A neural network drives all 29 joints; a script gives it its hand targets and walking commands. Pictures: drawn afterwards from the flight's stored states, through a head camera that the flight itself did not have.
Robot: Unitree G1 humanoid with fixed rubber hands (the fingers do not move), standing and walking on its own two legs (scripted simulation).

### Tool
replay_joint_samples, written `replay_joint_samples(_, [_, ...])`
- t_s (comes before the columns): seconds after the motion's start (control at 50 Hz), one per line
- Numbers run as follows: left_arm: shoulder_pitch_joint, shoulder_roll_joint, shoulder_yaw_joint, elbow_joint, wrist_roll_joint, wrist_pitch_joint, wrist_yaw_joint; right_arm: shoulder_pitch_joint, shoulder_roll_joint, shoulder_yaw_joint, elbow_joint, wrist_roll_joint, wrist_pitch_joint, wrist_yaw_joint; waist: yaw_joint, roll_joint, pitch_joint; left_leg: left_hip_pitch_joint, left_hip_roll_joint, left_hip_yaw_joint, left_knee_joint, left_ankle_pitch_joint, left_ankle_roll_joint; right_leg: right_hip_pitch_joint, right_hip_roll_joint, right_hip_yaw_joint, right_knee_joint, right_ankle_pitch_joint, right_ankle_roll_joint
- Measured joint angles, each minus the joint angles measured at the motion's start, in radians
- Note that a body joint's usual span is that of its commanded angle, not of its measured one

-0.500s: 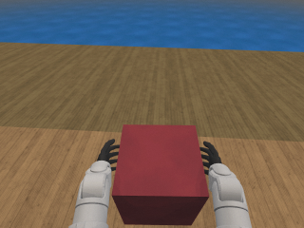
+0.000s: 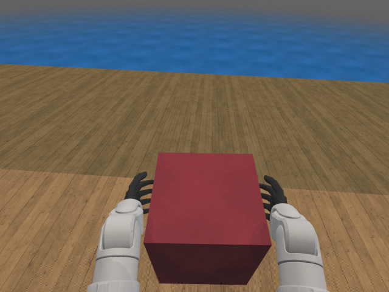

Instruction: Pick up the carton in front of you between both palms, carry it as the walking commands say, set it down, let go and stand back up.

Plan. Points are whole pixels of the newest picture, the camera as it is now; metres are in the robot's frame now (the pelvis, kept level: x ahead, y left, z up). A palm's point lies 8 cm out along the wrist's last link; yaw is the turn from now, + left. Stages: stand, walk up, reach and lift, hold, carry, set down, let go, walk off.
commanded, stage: carry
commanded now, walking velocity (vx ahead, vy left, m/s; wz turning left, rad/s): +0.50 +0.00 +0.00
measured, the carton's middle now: (204, 221) +0.31 -0.01 +0.00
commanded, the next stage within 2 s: none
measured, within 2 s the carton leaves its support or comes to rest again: neither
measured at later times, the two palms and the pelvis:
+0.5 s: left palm (137, 144) +0.48 +0.17 +0.09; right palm (248, 144) +0.49 -0.13 +0.09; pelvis +0.22 +0.02 -0.01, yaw -1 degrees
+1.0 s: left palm (164, 97) +0.82 +0.14 +0.06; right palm (241, 100) +0.82 -0.16 +0.05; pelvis +0.55 -0.01 -0.02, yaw +1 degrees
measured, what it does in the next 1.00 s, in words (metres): walks ahead: right foot, then left foot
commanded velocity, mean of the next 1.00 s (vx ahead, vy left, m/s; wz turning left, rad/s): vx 0.50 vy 0.00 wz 0.00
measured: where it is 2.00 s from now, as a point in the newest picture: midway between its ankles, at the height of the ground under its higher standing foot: (192, 181)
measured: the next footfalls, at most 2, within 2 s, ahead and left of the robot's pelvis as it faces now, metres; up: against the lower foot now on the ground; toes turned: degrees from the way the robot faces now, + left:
right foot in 0.22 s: +0.12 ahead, -0.11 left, +0.00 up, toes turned -10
left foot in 0.50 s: +0.33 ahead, +0.12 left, +0.00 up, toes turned +10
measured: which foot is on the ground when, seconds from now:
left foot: down 0.00-0.24, up 0.26-0.48, down 0.50-0.96, up 0.98-1.00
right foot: down 0.00-0.06, up 0.08-0.20, down 0.22-0.52, up 0.54-0.90, down 0.92-1.00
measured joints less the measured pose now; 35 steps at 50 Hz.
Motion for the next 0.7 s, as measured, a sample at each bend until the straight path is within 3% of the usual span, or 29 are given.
replay_joint_samples(0.08, [0.023,0.025,-0.031,-0.088,-0.04,0.104,0.026,-0.005,-0.015,0.036,-0.054,0.044,0.097,-0.023,0.006,-0.014,-0.052,0.005,-0.008,0.035,-0.019,0.058,0.014,-0.042,-0.024,-0.001,0.087,-0.097,0.001])
replay_joint_samples(0.14, [0.038,0.067,-0.042,-0.146,-0.093,0.187,0.035,0.004,-0.004,0.076,-0.106,0.053,0.175,-0.057,0.012,0.007,-0.069,0.028,0.012,0.057,-0.047,0.029,0.022,-0.102,-0.033,-0.084,0.16,-0.17,-0.001])
replay_joint_samples(0.22, [0.024,0.072,-0.055,-0.225,-0.137,0.271,0.051,0.04,-0.003,0.092,-0.253,0.069,0.276,-0.088,0.01,0.034,-0.049,0.068,0.039,0.05,-0.077,0.001,0.008,-0.09,-0.014,-0.185,-0.012,-0.052,0.0])
replay_joint_samples(0.26, [0.019,0.037,-0.059,-0.258,-0.131,0.289,0.058,0.062,-0.015,0.074,-0.327,0.084,0.309,-0.089,0.003,0.049,-0.048,0.035,0.056,0.048,0.023,-0.052,0.008,-0.07,-0.008,-0.214,-0.032,0.052,-0.024])
replay_joint_samples(0.34, [0.076,0.011,-0.1,-0.331,-0.105,0.333,0.068,0.109,-0.01,0.041,-0.393,0.121,0.354,-0.084,0.001,0.002,-0.052,-0.118,0.04,0.112,0.272,-0.163,0.019,-0.014,-0.038,-0.227,-0.055,-0.028,-0.034])
replay_joint_samples(0.38, [0.097,0.017,-0.103,-0.371,-0.11,0.359,0.072,0.115,-0.002,0.048,-0.406,0.123,0.369,-0.084,0.009,-0.018,-0.042,-0.176,0.037,0.14,0.253,-0.125,0.02,0.036,-0.051,-0.219,-0.107,-0.027,-0.017])
replay_joint_samples(0.46, [0.097,0.017,-0.089,-0.435,-0.12,0.388,0.08,0.1,-0.003,0.066,-0.436,0.126,0.382,-0.084,0.03,-0.033,-0.014,-0.21,0.036,0.188,0.043,0.051,0.015,0.134,-0.071,-0.207,-0.146,-0.069,0.012])
replay_joint_samples(0.5, [0.086,0.016,-0.076,-0.458,-0.123,0.395,0.08,0.079,0.0,0.069,-0.446,0.123,0.387,-0.084,0.036,-0.033,-0.003,-0.174,0.033,0.231,-0.05,0.133,0.026,0.157,-0.088,-0.192,-0.072,-0.144,0.032])
replay_joint_samples(0.52, [0.083,0.02,-0.066,-0.464,-0.126,0.395,0.08,0.067,0.002,0.075,-0.437,0.12,0.383,-0.084,0.036,-0.04,-0.004,-0.165,0.03,0.251,-0.03,0.181,0.051,0.136,-0.108,-0.184,0.018,-0.188,0.035])
replay_joint_samples(0.56, [0.078,0.032,-0.049,-0.452,-0.136,0.4,0.08,0.049,0.005,0.089,-0.405,0.108,0.381,-0.084,0.027,-0.033,-0.005,-0.149,0.03,0.27,0.018,0.132,0.086,0.025,-0.107,-0.141,0.293,-0.204,0.023])
replay_joint_samples(0.62, [0.068,0.023,-0.038,-0.421,-0.139,0.412,0.08,0.057,0.004,0.087,-0.396,0.097,0.399,-0.084,0.015,-0.005,0.001,-0.073,0.031,0.274,-0.045,0.09,0.083,-0.159,-0.086,-0.129,0.565,-0.149,-0.006])
replay_joint_samples(0.7, [0.073,0.013,-0.058,-0.428,-0.133,0.399,0.079,0.08,0.001,0.075,-0.433,0.105,0.396,-0.084,-0.013,0.017,0.016,0.057,0.027,0.258,-0.187,0.094,0.072,-0.312,-0.089,-0.15,0.502,-0.021,-0.009])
